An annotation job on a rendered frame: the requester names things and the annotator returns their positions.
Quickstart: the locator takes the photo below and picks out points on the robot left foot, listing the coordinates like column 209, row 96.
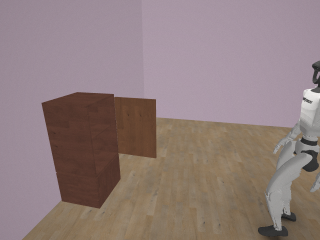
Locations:
column 271, row 232

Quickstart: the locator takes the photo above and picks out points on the robot right hand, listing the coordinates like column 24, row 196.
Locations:
column 282, row 142

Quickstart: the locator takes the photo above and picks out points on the robot head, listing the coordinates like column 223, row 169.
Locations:
column 316, row 67

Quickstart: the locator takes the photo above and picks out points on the robot right forearm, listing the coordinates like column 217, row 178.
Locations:
column 294, row 131

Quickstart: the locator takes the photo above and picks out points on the cupboard door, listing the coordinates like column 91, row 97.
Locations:
column 136, row 126

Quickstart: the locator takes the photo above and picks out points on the robot left hand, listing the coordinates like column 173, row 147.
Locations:
column 316, row 184

